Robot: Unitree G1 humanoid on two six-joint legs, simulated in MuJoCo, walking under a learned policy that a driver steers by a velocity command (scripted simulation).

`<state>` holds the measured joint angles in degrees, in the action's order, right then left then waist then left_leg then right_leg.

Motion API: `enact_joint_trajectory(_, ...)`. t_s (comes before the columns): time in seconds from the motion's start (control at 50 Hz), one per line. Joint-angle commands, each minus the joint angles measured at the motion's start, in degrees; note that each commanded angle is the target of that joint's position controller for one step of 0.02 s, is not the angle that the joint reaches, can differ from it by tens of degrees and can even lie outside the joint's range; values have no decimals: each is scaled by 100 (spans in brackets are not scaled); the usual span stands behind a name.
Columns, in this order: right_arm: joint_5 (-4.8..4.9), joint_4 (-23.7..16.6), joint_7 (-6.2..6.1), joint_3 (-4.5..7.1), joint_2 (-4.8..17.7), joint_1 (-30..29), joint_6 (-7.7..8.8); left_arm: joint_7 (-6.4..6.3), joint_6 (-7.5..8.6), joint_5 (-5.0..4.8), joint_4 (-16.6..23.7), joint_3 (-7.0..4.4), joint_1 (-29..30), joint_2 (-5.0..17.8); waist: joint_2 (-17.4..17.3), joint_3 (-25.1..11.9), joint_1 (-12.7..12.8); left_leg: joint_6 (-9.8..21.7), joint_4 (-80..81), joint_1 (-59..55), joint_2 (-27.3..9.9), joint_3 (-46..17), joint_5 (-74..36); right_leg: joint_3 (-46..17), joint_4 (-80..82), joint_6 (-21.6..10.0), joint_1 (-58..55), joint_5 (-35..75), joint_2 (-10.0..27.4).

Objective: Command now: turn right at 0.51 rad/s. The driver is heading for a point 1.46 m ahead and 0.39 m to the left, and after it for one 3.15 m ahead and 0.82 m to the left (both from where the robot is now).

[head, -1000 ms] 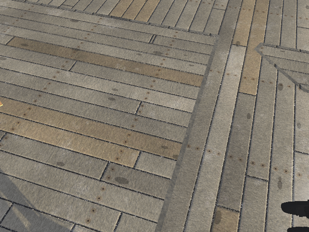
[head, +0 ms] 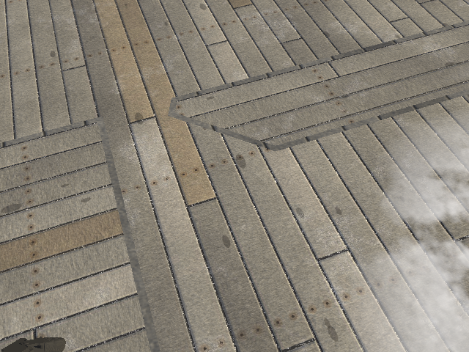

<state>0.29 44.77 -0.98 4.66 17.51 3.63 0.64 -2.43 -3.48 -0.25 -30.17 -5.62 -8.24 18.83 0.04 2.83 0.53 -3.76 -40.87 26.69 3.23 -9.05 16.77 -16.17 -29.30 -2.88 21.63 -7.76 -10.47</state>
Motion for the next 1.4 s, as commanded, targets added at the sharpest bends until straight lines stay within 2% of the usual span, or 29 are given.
enact_joint_trajectory(0.02,-34,-404,80,88,492,-46,183,44,42,31,394,-119,-52,647,989,-1161,162,128,444,-419,-149,220,-48,-1442,390,-778,-1101,774,1602)
enact_joint_trajectory(0.06,-101,-338,167,37,391,258,239,83,65,35,340,31,-13,382,775,-1142,-13,348,1555,-1342,-317,319,-1117,-1210,163,-564,-813,716,1435)
enact_joint_trajectory(0.08,-232,-423,188,-12,426,138,240,110,100,119,203,153,-338,49,168,-1094,140,554,2087,-1689,-894,-374,-1685,-820,-210,-224,-661,-338,1082)
enact_joint_trajectory(0.1,-332,-518,170,-80,525,-338,212,143,137,194,91,178,-908,-37,-982,-805,733,1061,2238,-1275,-1459,-1119,-2142,70,-598,150,-702,-1803,434)
enact_joint_trajectory(0.12,-342,-548,162,-167,258,-403,201,132,191,259,126,129,-625,191,-1275,-543,617,1486,2545,-548,-1654,-1696,-1246,364,-404,398,-988,-1656,620)
enact_joint_trajectory(0.14,-203,-610,157,-169,264,-456,171,125,237,256,96,75,-314,378,-986,-370,466,1299,2521,-503,-1329,-1480,-495,471,-96,428,-1110,-1158,734)
enact_joint_trajectory(0.18,22,-584,119,31,960,-7,99,100,276,231,136,25,293,399,-789,-228,68,1033,2460,-570,-1027,-1471,214,731,-80,401,-1061,-757,649)
enact_joint_trajectory(0.22,80,-658,33,154,1259,152,20,87,330,138,125,18,260,287,-974,-109,34,1164,2393,-817,-1091,-1841,97,1002,-215,420,-638,-998,581)
enact_joint_trajectory(0.36,178,-843,-61,353,1057,643,-187,117,552,-62,-84,-36,268,124,-869,-992,-218,1572,1787,-2769,-1229,-2748,-2762,761,-773,586,412,-2007,463)
enact_joint_trajectory(0.44,321,-1104,-90,391,971,99,-367,180,565,-111,-440,-104,-278,171,-826,-1080,155,1136,1649,-1814,-677,-2450,-1948,945,979,498,-1118,-595,509)
enact_joint_trajectory(0.46,328,-1151,-100,340,808,139,-378,169,530,-85,-526,-170,-395,359,-668,-1093,136,880,1376,-1064,-363,-2168,-968,736,1309,331,-1919,-4,968)
enact_joint_trajectory(0.48,270,-1137,-81,240,449,578,-377,132,463,48,-419,-218,-167,764,701,-1084,-210,550,209,33,397,-1188,974,-506,1367,-262,-2518,564,2210)
enact_joint_trajectory(0.5,199,-1191,-59,370,840,696,-286,167,477,356,-283,-229,89,869,1334,-724,-279,266,-955,791,482,-593,1890,-1347,1321,-984,-1888,1489,3186)
enact_joint_trajectory(0.52,140,-1114,-30,453,1200,731,-257,129,514,331,-216,-185,184,666,870,-654,-275,145,-1801,1004,-47,-373,1401,-1110,1512,-1086,-1824,494,3308)
enact_joint_trajectory(0.58,135,-1007,28,357,937,677,-272,-36,608,4,-294,-81,43,508,742,-249,-35,94,-2618,2123,-438,9,84,-296,1837,-501,-2301,-2022,2599)
enact_joint_trajectory(0.72,206,-1371,185,153,585,187,57,100,878,148,-649,-19,-1190,569,495,222,504,-9,-3008,3167,-918,307,-867,659,2168,-482,-2657,-1822,2554)
enact_joint_trajectory(0.74,-522,-1310,426,141,571,-116,-179,214,844,343,-892,24,-1582,578,-123,407,499,96,-2883,2823,-579,427,-759,897,2342,-402,-2133,-1904,2539)
enact_joint_trajectory(0.8,-293,-1254,634,111,432,28,-240,266,926,314,-1034,44,-1498,519,590,618,308,292,-2271,2716,-512,283,-1114,1296,2524,-382,-1939,-1774,2526)
enact_joint_trajectory(0.9,-311,-1507,709,-73,315,-857,-56,247,911,153,-1554,116,-1879,457,660,763,334,655,-210,1660,-785,1230,-758,1540,2899,-652,-2119,-347,2670)
enact_joint_trajectory(0.94,-301,-1475,627,-106,261,-667,-4,250,855,129,-1751,90,-1932,677,793,559,171,852,350,480,-425,1497,23,1708,2348,-635,-2118,1895,2692)
enact_joint_trajectory(0.98,-280,-897,418,69,560,1421,113,273,824,110,-1889,49,-1701,979,680,-585,-984,1008,828,-2294,69,1521,-106,2052,-82,-535,-1515,4426,2465)
enact_joint_trajectory(1.0,-399,-589,261,238,1091,2680,172,305,867,102,-1715,132,-1571,735,156,-1591,-1551,1033,959,-4372,-1007,290,992,2148,-2139,-442,-4,2534,2013)
enact_joint_trajectory(1.02,-463,-614,157,364,1902,2914,258,410,907,-18,-1274,331,-1741,-250,-1863,-2584,-1182,1089,2070,-5473,-2803,-2620,3687,1562,-4217,-349,1742,-2284,993)
enact_joint_trajectory(1.04,-450,-698,94,273,1535,2570,261,374,892,-35,-1309,172,-1205,312,-802,-2159,-1257,853,2787,-4421,-2847,-3237,3771,767,-4864,-487,1994,-1688,1004)
enact_joint_trajectory(1.08,-410,-503,146,18,688,1828,297,412,832,-7,-1426,167,-1152,156,-251,-558,-518,649,2540,-2865,-2328,-1213,1259,979,-4541,-456,1895,-605,1644)
enact_joint_trajectory(1.12,-236,-474,102,-58,432,1360,332,495,630,146,-1622,186,-1551,-40,-892,-361,-86,598,2991,-2170,-1972,-269,1004,1267,-4425,-231,1609,-426,1804)
enact_joint_trajectory(1.18,-143,-179,154,-140,86,1552,485,623,403,99,-1518,193,-1045,-217,-630,185,11,388,3269,-2020,-1772,865,-193,1378,-4541,-188,2071,7,1885)
enact_joint_trajectory(1.3,-207,261,72,-166,45,2011,610,735,352,101,-1019,309,319,-167,-369,760,27,331,3552,-2391,-1459,2340,-2885,2123,-3314,-373,2607,981,1600)
enact_joint_trajectory(1.4,-193,299,-176,-64,805,1967,496,726,329,53,-870,370,292,47,-571,268,491,168,2345,-3213,-1698,2847,-8341,3051,-1758,-865,892,554,800)
